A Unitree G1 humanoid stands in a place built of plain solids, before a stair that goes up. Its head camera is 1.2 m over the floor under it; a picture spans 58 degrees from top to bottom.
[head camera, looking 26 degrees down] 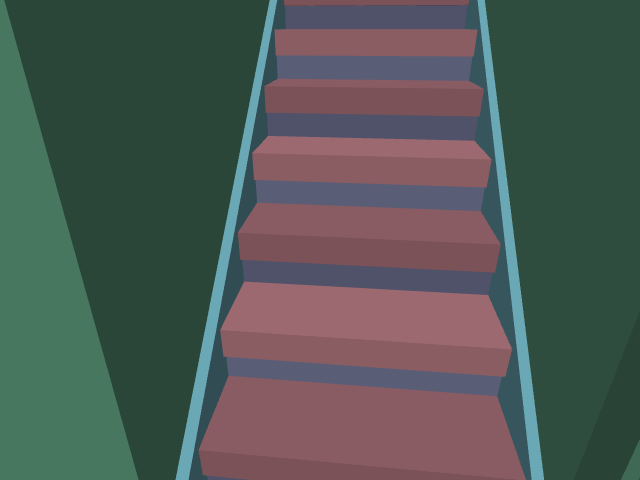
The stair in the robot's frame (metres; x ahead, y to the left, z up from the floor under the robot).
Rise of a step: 0.20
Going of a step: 0.25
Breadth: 0.83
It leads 6 degrees to the right of straight ahead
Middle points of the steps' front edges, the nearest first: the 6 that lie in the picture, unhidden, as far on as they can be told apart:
0.74 -0.09 0.20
0.99 -0.12 0.40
1.24 -0.14 0.60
1.48 -0.17 0.80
1.73 -0.20 1.00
1.98 -0.22 1.20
